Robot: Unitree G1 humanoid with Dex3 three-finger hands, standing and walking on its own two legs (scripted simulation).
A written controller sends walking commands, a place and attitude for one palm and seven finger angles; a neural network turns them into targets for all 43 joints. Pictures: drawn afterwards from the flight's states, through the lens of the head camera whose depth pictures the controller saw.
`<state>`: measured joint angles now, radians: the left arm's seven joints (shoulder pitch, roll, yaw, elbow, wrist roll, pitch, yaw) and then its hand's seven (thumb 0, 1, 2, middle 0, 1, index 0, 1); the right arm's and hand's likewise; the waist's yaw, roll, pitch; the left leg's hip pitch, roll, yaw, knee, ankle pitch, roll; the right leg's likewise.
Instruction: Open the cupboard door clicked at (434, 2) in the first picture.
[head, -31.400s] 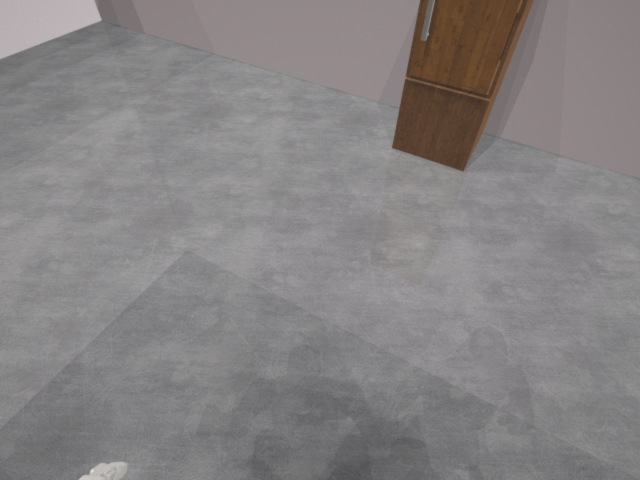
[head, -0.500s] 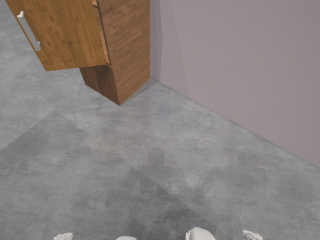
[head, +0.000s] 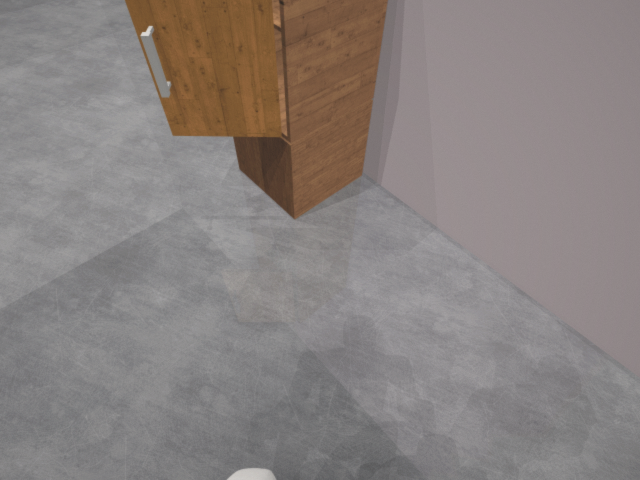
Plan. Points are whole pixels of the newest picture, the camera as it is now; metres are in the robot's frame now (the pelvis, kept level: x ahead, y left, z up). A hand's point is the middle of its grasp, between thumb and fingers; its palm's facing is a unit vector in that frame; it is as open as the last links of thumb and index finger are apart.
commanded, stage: take the last steps up to it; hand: left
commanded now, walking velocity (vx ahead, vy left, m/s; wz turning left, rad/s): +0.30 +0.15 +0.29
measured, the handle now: (158, 62) +1.04 +0.52 -0.09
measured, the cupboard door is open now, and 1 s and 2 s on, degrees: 48 48 48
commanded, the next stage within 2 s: come to a stop and stand still in 1.40 s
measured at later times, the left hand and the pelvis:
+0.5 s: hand (193, 425) +0.20 +0.21 -0.16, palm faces +0.08 -0.97 -0.23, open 7.4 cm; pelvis +0.10 +0.01 -0.01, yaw +5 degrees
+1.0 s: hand (151, 473) +0.14 +0.26 -0.19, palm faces +0.29 -0.94 -0.17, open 7.4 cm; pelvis +0.26 +0.11 -0.02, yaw +10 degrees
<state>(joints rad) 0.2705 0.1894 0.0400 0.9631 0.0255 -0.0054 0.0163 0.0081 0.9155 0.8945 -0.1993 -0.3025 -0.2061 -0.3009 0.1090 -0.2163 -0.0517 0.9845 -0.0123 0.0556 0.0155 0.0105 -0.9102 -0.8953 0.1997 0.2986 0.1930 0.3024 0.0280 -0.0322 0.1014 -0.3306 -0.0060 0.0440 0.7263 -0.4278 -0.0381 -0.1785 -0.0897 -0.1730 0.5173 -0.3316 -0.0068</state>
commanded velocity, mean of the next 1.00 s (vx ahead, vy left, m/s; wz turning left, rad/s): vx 0.30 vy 0.15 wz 0.10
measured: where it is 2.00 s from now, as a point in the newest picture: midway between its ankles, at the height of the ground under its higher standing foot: (268, 366)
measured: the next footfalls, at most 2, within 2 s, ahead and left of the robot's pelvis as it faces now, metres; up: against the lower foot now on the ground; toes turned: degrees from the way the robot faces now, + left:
left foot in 0.06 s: +0.04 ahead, +0.11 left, +0.00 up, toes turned +4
right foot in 0.48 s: +0.19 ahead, -0.10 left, +0.00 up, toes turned -2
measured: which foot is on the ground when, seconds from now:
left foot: up 0.00-0.04, down 0.06-0.48, up 0.50-0.92, down 0.94-1.00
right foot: down 0.00-0.06, up 0.08-0.46, down 0.48-0.94, up 0.96-1.00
